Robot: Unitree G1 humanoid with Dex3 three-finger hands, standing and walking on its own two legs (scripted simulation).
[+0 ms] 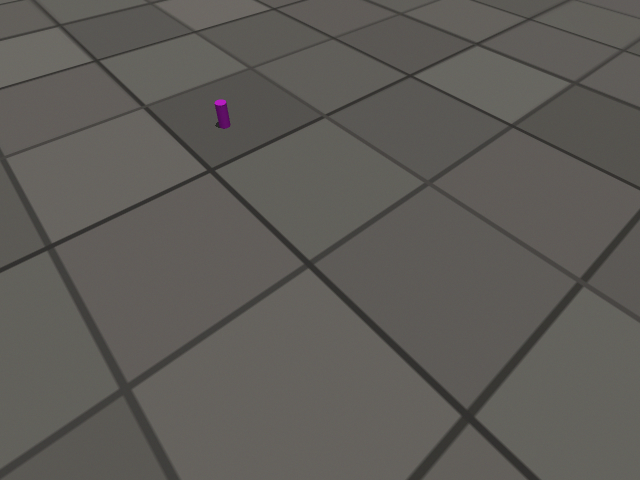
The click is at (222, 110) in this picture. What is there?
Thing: squat round
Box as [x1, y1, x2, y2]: [215, 99, 229, 128]
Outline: 220,99 215,101 215,107 219,126 225,128 229,126 229,119 226,103 224,100
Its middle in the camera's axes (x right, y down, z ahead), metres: -0.53 -0.69 +2.13
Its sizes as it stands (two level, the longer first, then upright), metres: 0.062 0.062 0.144
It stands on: the floor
